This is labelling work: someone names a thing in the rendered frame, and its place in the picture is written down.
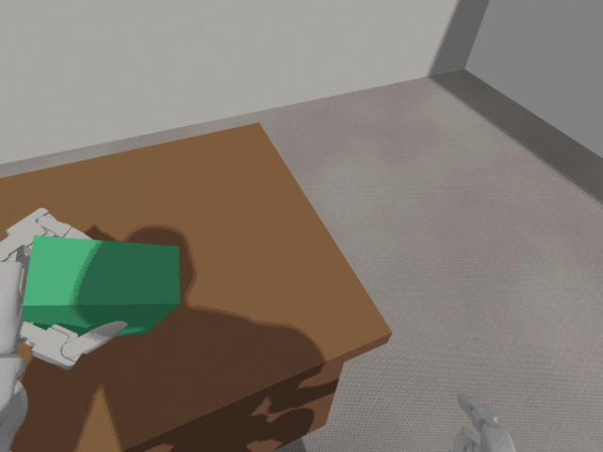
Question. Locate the left robot hand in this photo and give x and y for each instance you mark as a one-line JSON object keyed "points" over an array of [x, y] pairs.
{"points": [[57, 345]]}

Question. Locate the left robot forearm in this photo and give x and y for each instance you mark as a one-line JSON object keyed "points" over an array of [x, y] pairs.
{"points": [[13, 398]]}

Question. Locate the table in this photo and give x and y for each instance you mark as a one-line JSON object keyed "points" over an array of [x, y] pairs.
{"points": [[269, 311]]}

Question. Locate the sponge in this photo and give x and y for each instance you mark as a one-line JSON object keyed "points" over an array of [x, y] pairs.
{"points": [[82, 284]]}

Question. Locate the right robot hand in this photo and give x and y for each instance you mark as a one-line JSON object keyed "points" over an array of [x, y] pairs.
{"points": [[493, 438]]}

